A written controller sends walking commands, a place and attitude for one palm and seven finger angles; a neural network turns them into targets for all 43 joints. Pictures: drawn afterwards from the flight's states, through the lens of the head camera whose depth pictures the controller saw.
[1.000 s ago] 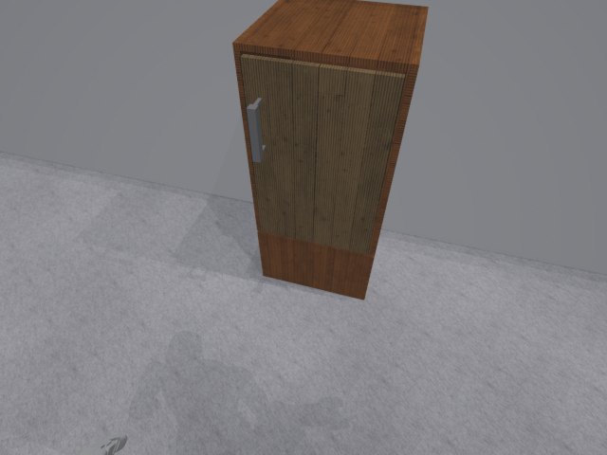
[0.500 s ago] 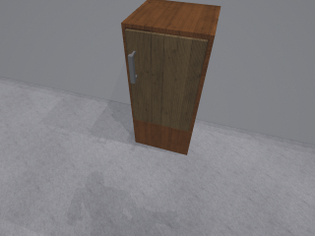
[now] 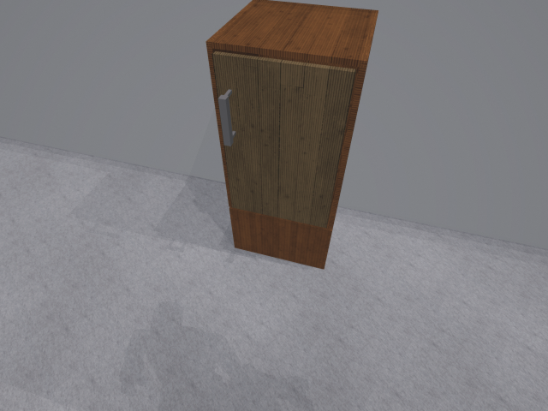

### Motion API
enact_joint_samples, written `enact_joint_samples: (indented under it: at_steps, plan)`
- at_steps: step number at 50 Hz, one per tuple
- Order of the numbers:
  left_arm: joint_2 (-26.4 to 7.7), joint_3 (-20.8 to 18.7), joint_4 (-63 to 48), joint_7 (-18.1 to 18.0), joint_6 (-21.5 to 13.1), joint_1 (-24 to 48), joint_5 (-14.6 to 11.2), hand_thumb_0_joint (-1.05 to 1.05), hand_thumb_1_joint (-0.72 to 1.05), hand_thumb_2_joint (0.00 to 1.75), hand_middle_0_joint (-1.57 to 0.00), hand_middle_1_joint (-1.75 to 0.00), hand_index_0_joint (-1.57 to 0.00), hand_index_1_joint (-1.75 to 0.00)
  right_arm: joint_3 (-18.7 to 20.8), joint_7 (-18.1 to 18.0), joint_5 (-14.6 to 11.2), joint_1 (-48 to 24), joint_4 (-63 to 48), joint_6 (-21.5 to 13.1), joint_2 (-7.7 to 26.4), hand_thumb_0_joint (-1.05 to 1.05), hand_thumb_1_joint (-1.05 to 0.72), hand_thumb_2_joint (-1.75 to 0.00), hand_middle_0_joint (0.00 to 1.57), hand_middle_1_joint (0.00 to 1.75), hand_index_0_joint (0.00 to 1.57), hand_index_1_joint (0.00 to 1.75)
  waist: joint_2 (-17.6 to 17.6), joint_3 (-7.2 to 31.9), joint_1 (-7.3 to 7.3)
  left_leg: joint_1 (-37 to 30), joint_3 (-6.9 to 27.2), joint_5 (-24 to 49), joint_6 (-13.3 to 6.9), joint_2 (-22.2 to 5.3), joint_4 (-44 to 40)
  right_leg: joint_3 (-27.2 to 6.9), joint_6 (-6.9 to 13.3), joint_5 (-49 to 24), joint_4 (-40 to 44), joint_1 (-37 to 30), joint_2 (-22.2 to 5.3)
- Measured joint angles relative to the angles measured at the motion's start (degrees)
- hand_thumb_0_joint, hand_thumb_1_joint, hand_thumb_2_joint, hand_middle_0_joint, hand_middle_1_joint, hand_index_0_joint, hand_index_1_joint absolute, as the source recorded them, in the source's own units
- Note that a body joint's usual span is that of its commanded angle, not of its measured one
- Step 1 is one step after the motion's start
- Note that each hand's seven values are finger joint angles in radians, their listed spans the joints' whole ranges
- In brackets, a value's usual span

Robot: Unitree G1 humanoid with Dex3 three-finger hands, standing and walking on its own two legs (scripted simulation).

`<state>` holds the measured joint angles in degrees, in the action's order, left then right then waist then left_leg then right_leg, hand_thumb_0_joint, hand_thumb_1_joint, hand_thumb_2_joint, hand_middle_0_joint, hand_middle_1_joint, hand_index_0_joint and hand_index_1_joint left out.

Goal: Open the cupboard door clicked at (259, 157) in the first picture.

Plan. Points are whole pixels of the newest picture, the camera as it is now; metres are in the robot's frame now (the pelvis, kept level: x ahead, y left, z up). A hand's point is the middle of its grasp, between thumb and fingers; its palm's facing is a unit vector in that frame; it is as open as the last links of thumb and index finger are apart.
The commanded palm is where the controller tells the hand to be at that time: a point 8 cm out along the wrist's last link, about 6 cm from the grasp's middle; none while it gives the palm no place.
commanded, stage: look at it before walking up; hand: left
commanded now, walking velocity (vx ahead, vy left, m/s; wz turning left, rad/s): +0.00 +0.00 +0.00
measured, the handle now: (228, 118) +0.88 +0.18 -0.05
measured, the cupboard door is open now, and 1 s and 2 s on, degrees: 0 0 0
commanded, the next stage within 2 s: turn to face it in 0.44 s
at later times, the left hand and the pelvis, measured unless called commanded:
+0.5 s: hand out of the picture +0.07 +0.23 -0.16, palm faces -0.02 -0.95 -0.31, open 7.4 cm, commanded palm none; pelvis +0.01 +0.00 +0.00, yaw +0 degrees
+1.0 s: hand out of the picture +0.06 +0.19 -0.18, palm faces -0.10 -0.97 -0.23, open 7.4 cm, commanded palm none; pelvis +0.00 +0.00 -0.01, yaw -6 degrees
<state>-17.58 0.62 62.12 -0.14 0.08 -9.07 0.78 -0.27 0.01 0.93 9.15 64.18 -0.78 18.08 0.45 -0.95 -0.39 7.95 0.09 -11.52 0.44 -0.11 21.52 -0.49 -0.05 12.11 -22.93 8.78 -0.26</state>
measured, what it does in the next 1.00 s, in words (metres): stands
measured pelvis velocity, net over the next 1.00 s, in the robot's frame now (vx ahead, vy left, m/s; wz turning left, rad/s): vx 0.00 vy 0.00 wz -0.11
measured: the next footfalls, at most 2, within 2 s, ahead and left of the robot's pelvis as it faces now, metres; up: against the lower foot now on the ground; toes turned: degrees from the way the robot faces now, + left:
left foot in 1.88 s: +0.27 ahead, +0.18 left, +0.00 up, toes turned -2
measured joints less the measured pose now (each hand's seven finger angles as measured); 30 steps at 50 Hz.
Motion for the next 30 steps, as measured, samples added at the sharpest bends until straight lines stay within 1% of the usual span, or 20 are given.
enact_joint_samples:
  at_steps: [30]
  plan:
    - [0.2, -0.2, 0.5, -0.1, -0.1, -0.8, 0.0, 0.00, 0.91, 0.90, -0.20, -0.30, -0.20, -0.30, -0.2, -0.3, -0.1, -0.5, 0.0, 0.0, -0.3, 0.00, -0.90, -0.90, 0.21, 0.30, 0.20, 0.30, -0.2, -0.3, 0.45, -1.0, 0.1, -0.3, 0.1, -0.2, -1.2, 0.1, 0.1, 0.0, 1.6, -1.2, 0.2]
